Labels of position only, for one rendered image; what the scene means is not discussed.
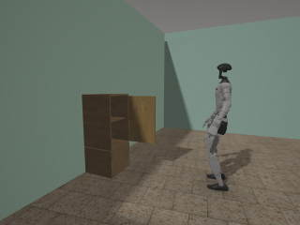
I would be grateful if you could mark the robot left upper arm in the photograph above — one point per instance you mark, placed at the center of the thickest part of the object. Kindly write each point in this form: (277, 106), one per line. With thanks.
(226, 92)

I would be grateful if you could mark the humanoid robot torso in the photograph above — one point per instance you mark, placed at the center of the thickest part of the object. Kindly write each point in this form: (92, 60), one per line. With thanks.
(220, 100)

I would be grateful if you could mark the left robot forearm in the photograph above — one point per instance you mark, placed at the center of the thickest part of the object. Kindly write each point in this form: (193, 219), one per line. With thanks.
(223, 111)

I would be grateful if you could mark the cupboard door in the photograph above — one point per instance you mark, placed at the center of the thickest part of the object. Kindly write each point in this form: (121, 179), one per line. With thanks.
(142, 119)

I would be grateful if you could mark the left robot thigh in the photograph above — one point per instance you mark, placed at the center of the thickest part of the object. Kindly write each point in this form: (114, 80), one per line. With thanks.
(211, 147)

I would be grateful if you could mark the left robot hand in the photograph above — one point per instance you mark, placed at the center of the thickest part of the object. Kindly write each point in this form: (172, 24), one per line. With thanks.
(212, 132)

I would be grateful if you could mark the right robot hand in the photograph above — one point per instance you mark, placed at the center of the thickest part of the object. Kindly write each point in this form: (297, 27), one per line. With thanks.
(208, 120)

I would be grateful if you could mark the right robot forearm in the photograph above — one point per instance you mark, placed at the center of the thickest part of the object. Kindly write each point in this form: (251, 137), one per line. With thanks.
(214, 114)

